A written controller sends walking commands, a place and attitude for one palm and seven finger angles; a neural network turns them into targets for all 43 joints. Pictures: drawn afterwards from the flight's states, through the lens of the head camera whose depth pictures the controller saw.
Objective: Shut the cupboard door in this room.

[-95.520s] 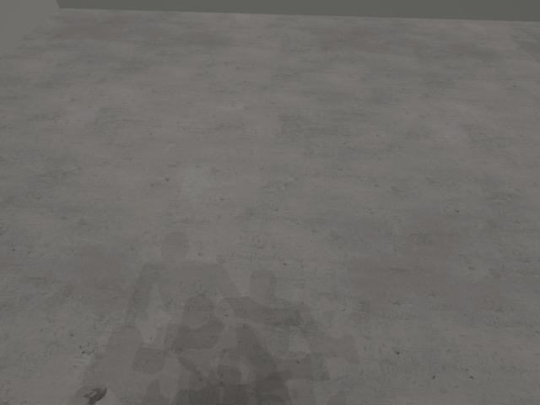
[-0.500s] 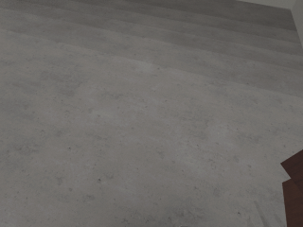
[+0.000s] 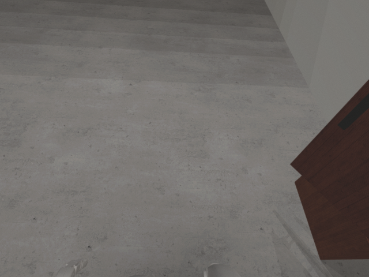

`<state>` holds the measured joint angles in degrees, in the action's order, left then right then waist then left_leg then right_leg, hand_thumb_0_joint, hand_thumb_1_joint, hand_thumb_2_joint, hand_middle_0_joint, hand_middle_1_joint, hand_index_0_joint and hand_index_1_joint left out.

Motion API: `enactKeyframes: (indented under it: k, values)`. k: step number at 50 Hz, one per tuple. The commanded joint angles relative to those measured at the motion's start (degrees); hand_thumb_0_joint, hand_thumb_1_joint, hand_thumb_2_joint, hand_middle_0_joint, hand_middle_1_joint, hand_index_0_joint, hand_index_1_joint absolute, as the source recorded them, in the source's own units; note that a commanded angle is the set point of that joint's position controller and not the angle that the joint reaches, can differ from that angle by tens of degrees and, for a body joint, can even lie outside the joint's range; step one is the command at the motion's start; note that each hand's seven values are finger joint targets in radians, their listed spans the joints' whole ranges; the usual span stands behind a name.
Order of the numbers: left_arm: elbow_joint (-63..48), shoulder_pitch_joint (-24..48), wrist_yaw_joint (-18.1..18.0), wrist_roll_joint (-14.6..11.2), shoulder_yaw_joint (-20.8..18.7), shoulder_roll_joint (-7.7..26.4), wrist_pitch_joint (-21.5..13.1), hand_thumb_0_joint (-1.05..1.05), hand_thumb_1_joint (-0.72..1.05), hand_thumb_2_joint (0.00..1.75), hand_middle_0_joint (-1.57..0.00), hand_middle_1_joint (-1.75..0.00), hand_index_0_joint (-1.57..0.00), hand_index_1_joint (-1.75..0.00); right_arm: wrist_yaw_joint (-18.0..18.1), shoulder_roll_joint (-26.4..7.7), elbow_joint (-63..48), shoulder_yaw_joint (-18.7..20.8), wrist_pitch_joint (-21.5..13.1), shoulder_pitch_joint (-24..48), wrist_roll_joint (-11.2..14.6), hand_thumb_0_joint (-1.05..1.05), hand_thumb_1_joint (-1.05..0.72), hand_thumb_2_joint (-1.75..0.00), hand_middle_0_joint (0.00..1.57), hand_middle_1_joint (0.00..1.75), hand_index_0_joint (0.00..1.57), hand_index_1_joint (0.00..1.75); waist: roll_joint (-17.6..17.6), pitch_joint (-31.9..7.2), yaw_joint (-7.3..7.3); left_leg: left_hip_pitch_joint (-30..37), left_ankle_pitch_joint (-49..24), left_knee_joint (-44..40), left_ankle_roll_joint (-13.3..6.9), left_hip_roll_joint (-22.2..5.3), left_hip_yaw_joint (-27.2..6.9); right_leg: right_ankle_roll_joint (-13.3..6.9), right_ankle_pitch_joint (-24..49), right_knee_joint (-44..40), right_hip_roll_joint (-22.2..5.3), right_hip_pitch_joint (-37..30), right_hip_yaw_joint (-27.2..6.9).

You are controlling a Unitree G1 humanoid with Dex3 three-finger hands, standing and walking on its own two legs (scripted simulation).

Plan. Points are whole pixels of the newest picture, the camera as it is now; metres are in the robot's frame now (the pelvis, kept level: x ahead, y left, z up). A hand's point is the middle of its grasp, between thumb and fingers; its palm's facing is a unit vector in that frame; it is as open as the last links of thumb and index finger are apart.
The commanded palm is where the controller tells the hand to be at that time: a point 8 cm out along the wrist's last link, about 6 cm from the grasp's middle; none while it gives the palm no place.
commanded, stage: turn to face it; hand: left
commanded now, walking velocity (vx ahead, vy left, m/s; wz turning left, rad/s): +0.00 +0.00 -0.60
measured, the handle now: (362, 107) +0.57 -0.47 +0.04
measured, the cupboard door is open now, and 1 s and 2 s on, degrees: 34 34 34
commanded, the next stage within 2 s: take the last steps up to it in 1.38 s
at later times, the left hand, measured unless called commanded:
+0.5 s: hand (120, 268) +0.15 +0.16 -0.17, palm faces -0.28 -0.93 -0.22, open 7.4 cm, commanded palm none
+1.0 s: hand (147, 244) +0.21 +0.10 -0.16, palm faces -0.54 -0.79 -0.28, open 7.3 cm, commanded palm none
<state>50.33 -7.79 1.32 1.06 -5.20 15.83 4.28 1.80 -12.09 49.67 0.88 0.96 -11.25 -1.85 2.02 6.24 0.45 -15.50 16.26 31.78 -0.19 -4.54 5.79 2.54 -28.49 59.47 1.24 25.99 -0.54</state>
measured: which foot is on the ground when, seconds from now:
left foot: down 0.00-0.20, up 0.22-0.50, down 0.52-0.86, up 0.88-1.00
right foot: up 0.00-0.18, down 0.20-0.52, up 0.54-0.84, down 0.86-1.00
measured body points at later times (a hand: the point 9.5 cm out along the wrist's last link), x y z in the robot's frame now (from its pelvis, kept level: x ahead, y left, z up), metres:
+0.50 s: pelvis +0.01 -0.01 +0.00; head +0.06 -0.02 +0.44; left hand +0.16 +0.21 -0.15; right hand +0.02 -0.29 -0.14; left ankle +0.06 +0.11 -0.72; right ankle -0.02 -0.14 -0.74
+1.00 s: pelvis +0.01 -0.02 -0.01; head +0.04 -0.06 +0.44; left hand +0.23 +0.14 -0.13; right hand -0.09 -0.28 -0.15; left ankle +0.07 +0.10 -0.67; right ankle -0.05 -0.12 -0.74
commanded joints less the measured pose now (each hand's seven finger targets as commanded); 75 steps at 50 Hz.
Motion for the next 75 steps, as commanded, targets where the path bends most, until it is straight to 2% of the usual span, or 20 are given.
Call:
enactKeyframes:
  k: [1, 8, 10, 11, 16, 24, 25, 26, 27, 32, 40, 41, 43, 44, 49, 56, 59, 64, 72, 75]
  values:
    - [-6.03, 2.3, 1.07, -0.01, -0.21, 2.01, -1.13, 0.0, 0.9, 0.9, -0.2, -0.3, -0.2, -0.3, 0.78, -11.88, -2.95, 3.52, -1.13, -3.52, -0.21, 0.0, -0.9, -0.9, 0.2, 0.3, 0.2, 0.3, -13.23, -8.96, -1.98, 11.91, -31.96, -9.11, -7.68, -14.69, -6.41, 0.44, 0.43, -5.24, -2.58, 1.68, 2.77]
    - [-4.86, -3.12, 0.77, 0.14, -0.57, 3.72, -2.13, 0.0, 0.9, 0.9, -0.2, -0.3, -0.2, -0.3, -0.41, -13.43, -2.61, 4.66, -0.25, -2.13, 0.5, 0.0, -0.9, -0.9, 0.2, 0.3, 0.2, 0.3, -11.1, -9.35, 0.85, 2.41, -18.96, 1.5, -1.72, -13.11, 0.58, -2.43, 17.12, -32.41, -1.02, -17.87, 6.03]
    - [-2.96, -9.05, -0.67, 0.68, -2.42, 13.73, -3.18, 0.0, 0.9, 0.9, -0.2, -0.3, -0.2, -0.3, -1.02, -6.53, -6.45, 3.28, 0.1, 1.34, 1.13, 0.0, -0.9, -0.9, 0.2, 0.3, 0.2, 0.3, 14.13, -9.27, 4.2, -19.58, 20.5, 24.22, 4.4, -0.53, 4.85, -12.3, 39.44, -40.6, -22.99, -28.54, -22.01]
    - [-2.84, -10.67, -1.26, 0.05, -2.24, 14.56, -2.96, 0.0, 0.9, 0.9, -0.2, -0.3, -0.2, -0.3, -0.52, -7.93, -6.96, 3.08, 0.9, 3.72, 0.97, 0.0, -0.9, -0.9, 0.2, 0.3, 0.2, 0.3, 9.84, -8.53, 5.31, -20.33, 19.97, 31.83, 3.96, -0.96, -3.71, -15.9, 40.48, -40.27, -24.37, -23.85, -22.58]
    - [-5.64, -0.33, -2.18, 0.35, -1.16, 8.47, -2.92, 0.0, 0.9, 0.9, -0.2, -0.3, -0.2, -0.3, -0.58, -7.33, -3.21, 3.18, 1.0, -0.02, 0.98, 0.0, -0.9, -0.9, 0.2, 0.3, 0.2, 0.3, 5.97, -9.37, -0.83, -14.96, 7.68, 30.49, 5.15, -1.3, -4.99, -12.89, 37.45, -37.4, -14.55, -17.67, -12.65]
    - [-4.79, 0.72, -1.62, 0.19, -1.83, 8.79, -2.19, 0.0, 0.9, 0.9, -0.2, -0.3, -0.2, -0.3, -0.11, -6.49, -2.54, 2.99, -0.25, -5.32, 1.58, 0.0, -0.9, -0.9, 0.2, 0.3, 0.2, 0.3, 5.45, -9.6, -3.01, 2.2, -0.62, -1.46, 3.92, 2.51, -4.07, -9.45, 29.95, -32.51, -10.77, -9.4, -18.06]
    - [-5.49, 0.83, -1.44, -0.29, -1.41, 6.63, -1.84, 0.0, 0.9, 0.9, -0.2, -0.3, -0.2, -0.3, 0.15, -8.75, -1.86, 3.25, -1.0, -7.51, 1.22, 0.0, -0.9, -0.9, 0.2, 0.3, 0.2, 0.3, -0.86, -10.59, -3.84, 8.83, -2.78, -10.43, 2.54, -1.42, -7.84, -6.41, 23.63, -27.93, -6.18, -4.16, -14.56]
    - [-6.37, -1.54, -0.77, -0.82, -0.78, 2.91, -1.59, 0.0, 0.9, 0.9, -0.2, -0.3, -0.2, -0.3, 0.34, -14.77, -2.32, 4.25, -1.43, -7.87, 0.27, 0.0, -0.9, -0.9, 0.2, 0.3, 0.2, 0.3, -16.9, -11.32, -3.14, 14.28, -6.66, -14.8, -3.04, -15.4, -22.59, -2.57, 5.58, -16.45, 2.23, 5.24, -6.32]
    - [-7.29, -0.54, -0.42, -0.39, -0.57, 3.26, -1.95, 0.0, 0.9, 0.9, -0.2, -0.3, -0.2, -0.3, 0.63, -16.73, -3.29, 4.5, -1.1, -8.38, 0.05, 0.0, -0.9, -0.9, 0.2, 0.3, 0.2, 0.3, -18.28, -9.74, -3.78, 9.88, -9.83, -16.47, -9.02, -23.81, -28.12, -1.36, -7.32, -3.76, 1.6, 6.6, -1.4]
    - [-4.9, 0.29, 1.05, 0.01, -0.8, 2.67, -1.22, 0.0, 0.9, 0.9, -0.2, -0.3, -0.2, -0.3, 0.84, -11.48, -4.25, 3.17, -1.25, -2.09, -0.21, 0.0, -0.9, -0.9, 0.2, 0.3, 0.2, 0.3, -12.7, -7.27, -0.98, 8.75, -25.15, -11.42, -7.47, -15.25, -9.32, 0.53, 0.08, 2.99, -2.83, 5.42, 0.81]
    - [-4.48, -1.93, 1.08, 0.07, -0.28, 2.13, -1.93, 0.0, 0.9, 0.9, -0.2, -0.3, -0.2, -0.3, -0.23, -13.37, -2.49, 4.66, -0.26, -2.54, 0.28, 0.0, -0.9, -0.9, 0.2, 0.3, 0.2, 0.3, -12.92, -9.13, -0.53, 5.02, -19.32, -3.08, -3.87, -15.21, -0.77, -1.58, 10.91, -26.3, -0.58, -11.53, 6.77]
    - [-3.46, -5.18, 0.87, 0.19, -0.76, 3.75, -2.16, 0.0, 0.9, 0.9, -0.2, -0.3, -0.2, -0.3, -0.45, -13.02, -2.85, 4.76, -0.09, -1.36, 0.59, 0.0, -0.9, -0.9, 0.2, 0.3, 0.2, 0.3, -9.84, -9.26, 1.21, 0.71, -13.62, 1.73, -1.43, -13.22, 1.34, -2.45, 16.91, -32.47, -1.29, -17.55, 5.74]
    - [-1.81, -10.28, -0.48, 0.57, -2.42, 13.64, -3.2, 0.0, 0.9, 0.9, -0.2, -0.3, -0.2, -0.3, -1.03, -6.58, -6.72, 3.34, 0.29, 2.67, 1.16, 0.0, -0.9, -0.9, 0.2, 0.3, 0.2, 0.3, 14.95, -7.94, 4.35, -19.66, 21.3, 24.99, 4.35, -0.35, 3.89, -12.58, 37.15, -41.65, -22.69, -25.02, -23.35]
    - [-1.7, -12.25, -1.17, 0.02, -2.46, 14.19, -2.98, 0.0, 0.9, 0.9, -0.2, -0.3, -0.2, -0.3, -0.6, -7.97, -7.58, 3.14, 0.97, 4.85, 0.95, 0.0, -0.9, -0.9, 0.2, 0.3, 0.2, 0.3, 8.26, -7.57, 5.31, -20.13, 20.17, 31.29, 4.06, -0.98, -3.27, -16.09, 39.93, -40.7, -24.41, -21.86, -23.84]
    - [-4.32, -0.67, -2.16, 0.56, -1.32, 8.27, -2.94, 0.0, 0.9, 0.9, -0.2, -0.3, -0.2, -0.3, -0.69, -7.22, -3.17, 3.25, 0.95, 0.25, 1.06, 0.0, -0.9, -0.9, 0.2, 0.3, 0.2, 0.3, 6.76, -9.46, -0.96, -13.87, 8.07, 29.35, 4.81, -1.25, -4.87, -13.0, 33.01, -38.06, -14.65, -15.84, -12.82]
    - [-3.72, 0.54, -1.48, 0.27, -1.51, 8.45, -2.15, 0.0, 0.9, 0.9, -0.2, -0.3, -0.2, -0.3, -0.32, -6.03, -1.74, 2.8, -0.19, -5.69, 1.22, 0.0, -0.9, -0.9, 0.2, 0.3, 0.2, 0.3, 5.74, -7.83, -2.95, 2.67, -0.72, -0.52, 3.35, 2.47, -3.06, -9.82, 20.92, -35.42, -11.04, -6.02, -16.62]
    - [-5.73, -0.4, -0.55, -0.38, 0.11, 2.76, -2.0, 0.0, 0.9, 0.9, -0.2, -0.3, -0.2, -0.3, 0.37, -15.74, -2.22, 4.09, -1.09, -9.09, 0.14, 0.0, -0.9, -0.9, 0.2, 0.3, 0.2, 0.3, -18.11, -7.65, -3.72, 6.91, -4.22, -17.73, -7.89, -21.1, -28.56, -1.98, -4.41, -8.8, 1.51, 4.94, -1.22]
    - [-2.38, -1.7, 0.41, 0.15, -0.36, 1.82, -1.39, 0.0, 0.9, 0.9, -0.2, -0.3, -0.2, -0.3, 0.95, -10.38, -2.23, 2.54, -1.42, -2.01, -0.26, 0.0, -0.9, -0.9, 0.2, 0.3, 0.2, 0.3, -12.11, -6.9, -0.21, 5.06, -20.91, -13.11, -7.53, -13.08, -10.74, -0.49, 1.48, 1.59, -2.13, 2.62, 0.08]
    - [-0.27, -4.51, -0.33, -0.13, 0.57, 0.75, -2.41, 0.0, 0.9, 0.9, -0.2, -0.3, -0.2, -0.3, 0.29, -11.32, 2.02, 3.86, -0.46, -5.6, 0.57, 0.0, -0.9, -0.9, 0.2, 0.3, 0.2, 0.3, -11.38, -10.17, -0.23, 5.11, -23.01, -4.14, -4.47, -11.81, -4.97, -2.25, 16.03, -32.85, -0.3, -15.92, 4.82]
    - [2.25, -10.17, -1.49, 0.34, -0.72, 10.58, -3.63, 0.0, 0.9, 0.9, -0.2, -0.3, -0.2, -0.3, -0.46, -4.76, -0.54, 2.56, 0.27, -1.22, 1.21, 0.0, -0.9, -0.9, 0.2, 0.3, 0.2, 0.3, 9.92, -8.2, 2.79, -14.14, 19.08, 17.88, 3.06, 0.9, 0.88, -13.96, 32.54, -43.39, -23.01, -23.56, -19.37]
